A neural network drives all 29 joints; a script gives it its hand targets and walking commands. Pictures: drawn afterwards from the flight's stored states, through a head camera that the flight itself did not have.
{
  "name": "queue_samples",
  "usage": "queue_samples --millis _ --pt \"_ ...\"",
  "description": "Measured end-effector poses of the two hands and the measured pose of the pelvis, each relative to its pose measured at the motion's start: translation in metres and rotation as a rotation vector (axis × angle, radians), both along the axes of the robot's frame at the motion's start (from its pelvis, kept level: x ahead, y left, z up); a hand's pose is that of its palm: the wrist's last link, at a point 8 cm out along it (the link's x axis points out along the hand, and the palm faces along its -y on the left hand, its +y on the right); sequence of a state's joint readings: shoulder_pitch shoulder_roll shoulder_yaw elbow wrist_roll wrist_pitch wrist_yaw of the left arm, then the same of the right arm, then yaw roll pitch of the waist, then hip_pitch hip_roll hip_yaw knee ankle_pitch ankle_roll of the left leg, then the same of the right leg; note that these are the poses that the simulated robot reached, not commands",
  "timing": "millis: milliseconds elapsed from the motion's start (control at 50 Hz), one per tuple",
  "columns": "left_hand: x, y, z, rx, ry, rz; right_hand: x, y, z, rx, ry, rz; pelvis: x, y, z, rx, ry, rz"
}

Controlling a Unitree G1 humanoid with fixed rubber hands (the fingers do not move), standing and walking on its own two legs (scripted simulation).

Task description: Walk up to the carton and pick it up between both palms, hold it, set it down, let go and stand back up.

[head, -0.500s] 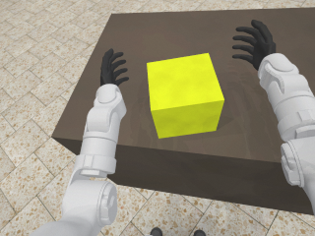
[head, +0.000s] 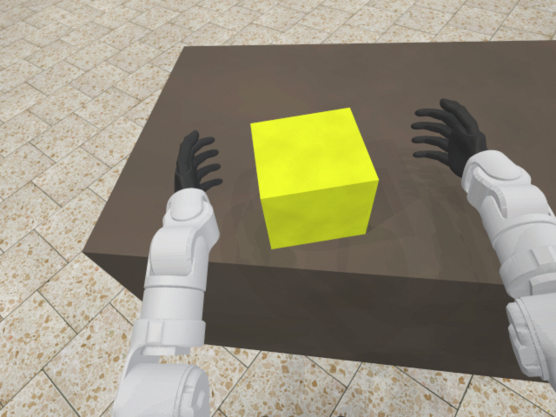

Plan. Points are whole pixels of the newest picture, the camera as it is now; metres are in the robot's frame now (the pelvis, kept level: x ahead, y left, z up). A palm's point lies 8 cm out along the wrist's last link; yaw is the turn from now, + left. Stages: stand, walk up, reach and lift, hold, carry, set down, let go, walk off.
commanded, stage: set down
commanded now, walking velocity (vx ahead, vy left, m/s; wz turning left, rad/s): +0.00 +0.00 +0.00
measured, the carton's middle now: (309, 180) +0.48 +0.04 +0.01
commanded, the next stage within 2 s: none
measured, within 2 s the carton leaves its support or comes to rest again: neither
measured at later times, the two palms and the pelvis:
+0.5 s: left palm (212, 226) +0.32 +0.15 +0.11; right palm (498, 224) +0.37 -0.21 +0.08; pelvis -0.01 -0.01 +0.00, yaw -2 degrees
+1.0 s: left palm (203, 273) +0.27 +0.16 +0.08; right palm (518, 286) +0.30 -0.23 +0.04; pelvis +0.02 +0.00 +0.00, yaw +0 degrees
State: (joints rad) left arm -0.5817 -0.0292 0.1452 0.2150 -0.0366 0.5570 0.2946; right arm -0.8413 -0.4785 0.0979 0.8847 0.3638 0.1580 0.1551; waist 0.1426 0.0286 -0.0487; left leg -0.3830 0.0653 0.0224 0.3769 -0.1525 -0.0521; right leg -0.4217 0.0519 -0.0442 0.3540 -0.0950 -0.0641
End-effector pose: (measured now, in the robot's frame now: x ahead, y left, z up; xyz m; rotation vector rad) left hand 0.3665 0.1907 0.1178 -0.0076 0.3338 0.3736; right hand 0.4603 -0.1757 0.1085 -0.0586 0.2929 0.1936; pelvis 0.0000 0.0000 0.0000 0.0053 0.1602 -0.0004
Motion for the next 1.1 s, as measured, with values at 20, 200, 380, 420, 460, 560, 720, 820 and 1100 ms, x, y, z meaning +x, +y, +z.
queue_samples --millis 20,200,380,420,460,560,720,820,1100 --pt "-0.002 0.000 -0.001 0.002 0.007 0.001 -0.002 0.000 -0.002 -0.002 0.005 0.001 -0.001 -0.001 0.000 0.001 -0.003 0.002" --pt "-0.054 -0.014 -0.012 -0.038 -0.025 -0.037 -0.059 -0.024 -0.022 -0.014 -0.014 -0.049 -0.001 -0.006 0.004 0.006 -0.111 0.034" --pt "-0.061 -0.038 -0.024 -0.043 0.004 -0.050 -0.102 -0.038 -0.028 -0.011 -0.012 -0.059 -0.006 -0.011 0.000 0.020 -0.141 -0.005" --pt "-0.058 -0.041 -0.018 -0.038 -0.002 -0.051 -0.103 -0.036 -0.027 -0.009 -0.008 -0.057 -0.006 -0.011 0.000 0.021 -0.151 -0.014" --pt "-0.054 -0.041 -0.013 -0.032 0.002 -0.041 -0.101 -0.036 -0.028 -0.006 0.005 -0.060 -0.005 -0.011 0.000 0.021 -0.153 -0.022" --pt "-0.043 -0.036 -0.007 -0.013 0.025 -0.021 -0.081 -0.027 -0.030 -0.005 0.022 -0.049 -0.006 -0.010 0.000 0.017 -0.146 -0.026" --pt "-0.062 -0.025 -0.025 -0.021 0.034 -0.002 -0.079 -0.017 -0.038 0.009 -0.021 -0.022 0.007 -0.009 0.003 0.009 -0.165 0.001" --pt "-0.085 -0.021 -0.042 -0.031 0.032 0.014 -0.105 -0.029 -0.054 0.009 -0.023 -0.050 0.015 -0.009 0.004 0.005 -0.167 0.014" --pt "-0.098 -0.047 -0.050 -0.012 -0.022 -0.070 -0.179 -0.068 -0.073 -0.001 -0.017 -0.113 0.013 0.000 0.004 0.008 -0.182 -0.026"
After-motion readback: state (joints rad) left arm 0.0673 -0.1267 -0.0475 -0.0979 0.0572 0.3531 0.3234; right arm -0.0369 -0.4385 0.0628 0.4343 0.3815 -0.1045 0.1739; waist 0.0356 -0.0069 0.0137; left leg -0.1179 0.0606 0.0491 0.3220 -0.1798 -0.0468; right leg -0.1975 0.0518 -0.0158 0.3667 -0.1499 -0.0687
